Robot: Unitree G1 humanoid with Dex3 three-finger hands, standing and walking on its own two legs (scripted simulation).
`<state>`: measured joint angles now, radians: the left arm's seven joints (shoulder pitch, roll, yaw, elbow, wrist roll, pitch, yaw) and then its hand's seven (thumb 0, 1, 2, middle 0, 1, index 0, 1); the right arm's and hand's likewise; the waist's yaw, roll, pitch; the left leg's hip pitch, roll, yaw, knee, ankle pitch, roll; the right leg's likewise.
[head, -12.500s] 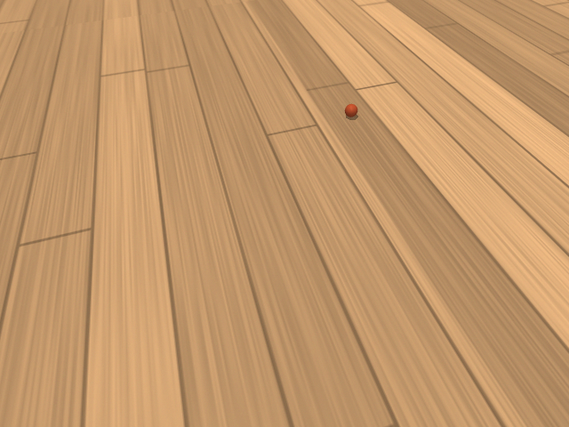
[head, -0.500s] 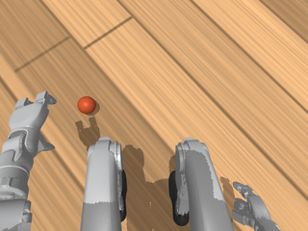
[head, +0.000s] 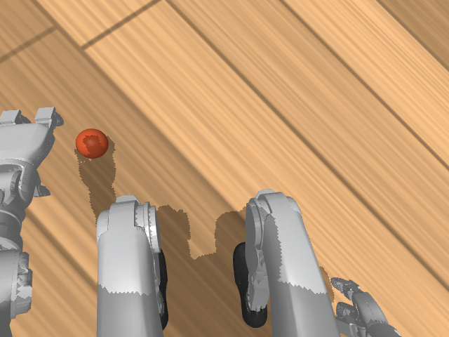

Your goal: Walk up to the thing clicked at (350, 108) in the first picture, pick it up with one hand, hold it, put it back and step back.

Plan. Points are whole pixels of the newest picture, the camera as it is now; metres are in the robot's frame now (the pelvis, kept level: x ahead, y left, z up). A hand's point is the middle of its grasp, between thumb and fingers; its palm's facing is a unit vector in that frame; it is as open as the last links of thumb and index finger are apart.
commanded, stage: rise first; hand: left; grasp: from above
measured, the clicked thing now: (92, 143) +0.48 +0.29 -0.33
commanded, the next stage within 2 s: none
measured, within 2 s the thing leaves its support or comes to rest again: neither
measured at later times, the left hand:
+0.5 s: hand (52, 153) +0.42 +0.33 -0.19, palm faces -0.44 -0.08 -0.89, open 14.2 cm
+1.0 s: hand (58, 152) +0.43 +0.32 -0.21, palm faces -0.45 -0.08 -0.89, open 14.2 cm
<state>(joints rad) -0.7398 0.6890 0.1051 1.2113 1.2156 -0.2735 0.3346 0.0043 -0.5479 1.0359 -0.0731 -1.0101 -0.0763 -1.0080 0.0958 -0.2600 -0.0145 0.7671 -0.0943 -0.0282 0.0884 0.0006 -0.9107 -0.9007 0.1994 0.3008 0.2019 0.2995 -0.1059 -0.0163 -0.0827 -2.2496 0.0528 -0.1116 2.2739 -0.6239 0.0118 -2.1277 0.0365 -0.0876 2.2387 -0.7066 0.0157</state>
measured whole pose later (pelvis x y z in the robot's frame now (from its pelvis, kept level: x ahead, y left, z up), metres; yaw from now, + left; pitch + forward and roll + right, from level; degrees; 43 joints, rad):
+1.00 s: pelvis +0.00 +0.00 -0.04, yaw -3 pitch +32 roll -8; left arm -0.83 0.77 0.14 1.37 1.24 -0.27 0.41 0.00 -0.55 1.02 -0.08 -1.03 -0.08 -1.03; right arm 0.09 -0.26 0.06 0.76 -0.15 -0.04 0.12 0.00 -0.92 -0.90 0.20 0.30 0.20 0.30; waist -0.17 -0.04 -0.02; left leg -2.34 0.06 -0.16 2.41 -0.65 0.00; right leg -2.21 0.06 -0.12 2.35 -0.71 0.01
